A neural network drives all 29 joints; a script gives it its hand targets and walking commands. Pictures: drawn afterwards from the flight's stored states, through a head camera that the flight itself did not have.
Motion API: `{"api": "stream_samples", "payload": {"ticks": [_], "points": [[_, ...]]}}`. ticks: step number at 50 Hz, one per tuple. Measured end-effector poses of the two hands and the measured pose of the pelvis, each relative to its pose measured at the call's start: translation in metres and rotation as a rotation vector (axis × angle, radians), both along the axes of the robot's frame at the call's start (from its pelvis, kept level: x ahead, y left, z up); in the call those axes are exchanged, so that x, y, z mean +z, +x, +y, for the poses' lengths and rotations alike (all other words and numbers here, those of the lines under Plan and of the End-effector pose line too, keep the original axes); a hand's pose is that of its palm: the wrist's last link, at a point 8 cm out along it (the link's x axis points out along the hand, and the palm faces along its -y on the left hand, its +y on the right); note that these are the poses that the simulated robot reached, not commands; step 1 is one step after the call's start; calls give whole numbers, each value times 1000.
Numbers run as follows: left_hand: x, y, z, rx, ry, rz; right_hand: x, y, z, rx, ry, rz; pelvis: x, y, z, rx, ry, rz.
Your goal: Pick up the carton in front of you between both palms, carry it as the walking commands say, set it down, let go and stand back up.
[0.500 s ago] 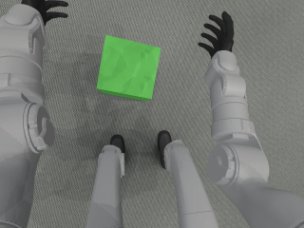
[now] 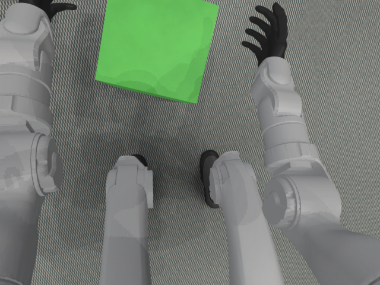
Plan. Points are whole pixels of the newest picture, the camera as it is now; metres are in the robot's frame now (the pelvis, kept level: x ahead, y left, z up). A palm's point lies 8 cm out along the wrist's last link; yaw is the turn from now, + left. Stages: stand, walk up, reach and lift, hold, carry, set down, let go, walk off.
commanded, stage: reach and lift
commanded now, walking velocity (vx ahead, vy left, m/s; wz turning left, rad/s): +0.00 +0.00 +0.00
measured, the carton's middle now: (156, 54) +0.52 +0.07 -0.37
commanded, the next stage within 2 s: none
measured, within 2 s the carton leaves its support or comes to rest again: leaves its support in 1.28 s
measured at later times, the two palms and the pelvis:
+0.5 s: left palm (81, 30) +0.54 +0.23 -0.31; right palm (244, 59) +0.51 -0.14 -0.30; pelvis -0.03 +0.01 -0.12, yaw -1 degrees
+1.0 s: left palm (87, 29) +0.54 +0.21 -0.30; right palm (228, 54) +0.51 -0.09 -0.29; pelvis -0.03 +0.00 -0.12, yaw -1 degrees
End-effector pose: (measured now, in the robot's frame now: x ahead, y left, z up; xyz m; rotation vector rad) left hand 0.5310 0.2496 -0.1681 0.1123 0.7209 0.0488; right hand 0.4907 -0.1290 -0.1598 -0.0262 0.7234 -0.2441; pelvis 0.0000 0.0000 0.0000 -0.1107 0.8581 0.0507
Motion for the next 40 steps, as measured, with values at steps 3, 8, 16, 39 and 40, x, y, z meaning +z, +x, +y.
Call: {"api": "stream_samples", "payload": {"ticks": [3,8,16,39,40], "points": [[-24,1,0,-5,-1,-13,-24,0,-2,-3,0,-6,-27,-10,-2,-3,-3,-34],[-56,3,-5,-16,-9,-10,-58,-1,-3,-11,4,4,-62,-25,-2,-9,-4,-99],[-110,3,-12,-26,-24,29,-113,0,2,9,11,52,-97,-34,1,-13,-1,-177],[-133,8,-27,-28,-29,9,-131,20,6,47,24,35,-124,-22,-2,-25,14,-231],[-133,8,-28,-30,-31,9,-131,19,6,47,25,35,-123,-23,-2,-25,14,-232]]}}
